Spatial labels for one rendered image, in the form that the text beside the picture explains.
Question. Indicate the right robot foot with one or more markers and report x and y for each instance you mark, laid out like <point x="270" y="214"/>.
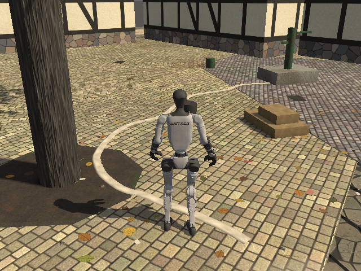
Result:
<point x="192" y="230"/>

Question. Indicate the right robot hand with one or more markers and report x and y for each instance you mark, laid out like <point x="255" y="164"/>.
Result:
<point x="214" y="159"/>

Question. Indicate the right robot forearm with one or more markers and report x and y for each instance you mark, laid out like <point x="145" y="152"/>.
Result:
<point x="209" y="148"/>

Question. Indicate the robot left upper arm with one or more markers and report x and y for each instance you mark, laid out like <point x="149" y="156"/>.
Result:
<point x="159" y="128"/>

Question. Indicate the left robot hand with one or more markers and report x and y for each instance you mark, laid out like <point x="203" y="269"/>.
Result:
<point x="152" y="154"/>

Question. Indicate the robot right upper arm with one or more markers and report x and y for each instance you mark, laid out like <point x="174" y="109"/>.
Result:
<point x="201" y="128"/>

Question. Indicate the left robot forearm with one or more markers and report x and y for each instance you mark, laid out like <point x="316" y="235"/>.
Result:
<point x="154" y="146"/>

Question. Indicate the robot left shin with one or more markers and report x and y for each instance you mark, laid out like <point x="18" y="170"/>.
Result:
<point x="167" y="205"/>

